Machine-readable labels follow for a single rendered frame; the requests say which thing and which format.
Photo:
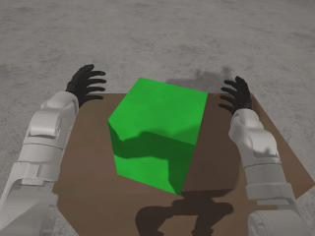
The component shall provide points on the robot left hand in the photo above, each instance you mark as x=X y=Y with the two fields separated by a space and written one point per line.
x=79 y=85

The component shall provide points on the robot left forearm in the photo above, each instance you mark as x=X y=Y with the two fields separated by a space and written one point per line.
x=45 y=139

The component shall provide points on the carton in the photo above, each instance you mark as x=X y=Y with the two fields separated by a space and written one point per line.
x=154 y=131

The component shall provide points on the robot right forearm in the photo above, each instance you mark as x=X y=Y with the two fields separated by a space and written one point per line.
x=261 y=161

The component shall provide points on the robot left upper arm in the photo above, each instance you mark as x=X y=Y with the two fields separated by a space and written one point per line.
x=29 y=213

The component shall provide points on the robot right hand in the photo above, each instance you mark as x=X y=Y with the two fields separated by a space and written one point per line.
x=242 y=98

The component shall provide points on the pedestal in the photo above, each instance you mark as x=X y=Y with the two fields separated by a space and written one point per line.
x=97 y=201

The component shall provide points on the robot right upper arm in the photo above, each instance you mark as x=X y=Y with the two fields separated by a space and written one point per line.
x=276 y=222

